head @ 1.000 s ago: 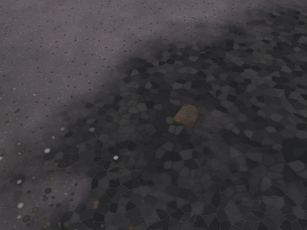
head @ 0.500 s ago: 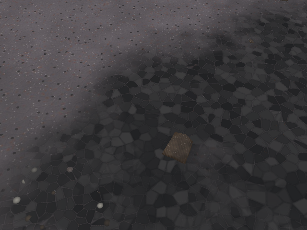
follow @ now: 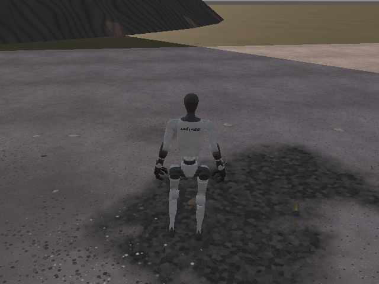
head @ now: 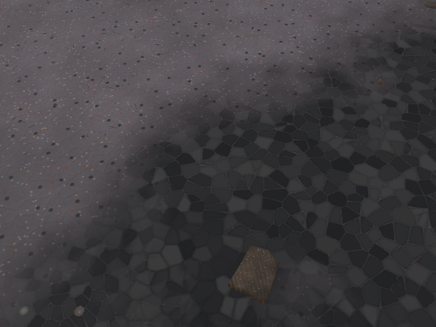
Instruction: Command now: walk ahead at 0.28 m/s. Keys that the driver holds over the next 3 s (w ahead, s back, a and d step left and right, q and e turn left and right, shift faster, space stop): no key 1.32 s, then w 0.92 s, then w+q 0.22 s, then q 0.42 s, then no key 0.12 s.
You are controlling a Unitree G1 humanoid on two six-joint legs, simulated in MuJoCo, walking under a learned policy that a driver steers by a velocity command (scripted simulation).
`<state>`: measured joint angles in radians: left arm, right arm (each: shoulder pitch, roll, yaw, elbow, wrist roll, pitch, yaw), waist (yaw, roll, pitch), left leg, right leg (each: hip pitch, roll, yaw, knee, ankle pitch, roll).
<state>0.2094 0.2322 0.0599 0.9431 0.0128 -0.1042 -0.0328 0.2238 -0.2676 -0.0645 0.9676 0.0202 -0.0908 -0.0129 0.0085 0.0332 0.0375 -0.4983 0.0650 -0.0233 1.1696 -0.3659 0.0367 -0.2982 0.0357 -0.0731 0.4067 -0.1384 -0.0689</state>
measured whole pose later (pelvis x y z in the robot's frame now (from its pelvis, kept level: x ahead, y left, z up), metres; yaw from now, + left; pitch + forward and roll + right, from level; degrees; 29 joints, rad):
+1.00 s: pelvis +0.12 +0.03 -0.01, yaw +0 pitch -1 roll +0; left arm 0.32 0.17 0.03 1.12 0.01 -0.01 0.04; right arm 0.09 -0.20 -0.06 1.07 0.00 0.02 -0.03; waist 0.01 0.00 0.04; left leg -0.35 -0.01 0.02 0.53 -0.17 0.03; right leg -0.10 -0.01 -0.06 0.52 -0.39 0.00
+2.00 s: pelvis +0.35 +0.06 +0.00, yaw +0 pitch +2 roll +1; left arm 0.03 0.23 0.06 0.89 -0.03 -0.08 -0.02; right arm 0.42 -0.20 -0.03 1.09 0.01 -0.09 -0.01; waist -0.08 -0.04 0.00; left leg 0.10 -0.04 0.08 0.17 -0.30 0.03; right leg -0.68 -0.11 -0.01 0.64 0.04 -0.02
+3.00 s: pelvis +0.82 +0.06 -0.01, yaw +20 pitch +4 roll -1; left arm 0.10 0.29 0.06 0.79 0.01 -0.01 0.06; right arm 0.15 -0.28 -0.08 0.73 0.00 0.00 -0.02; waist -0.02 -0.02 0.03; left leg -0.42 -0.12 -0.09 0.46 -0.10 0.08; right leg -0.60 -0.05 0.10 0.91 -0.31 0.07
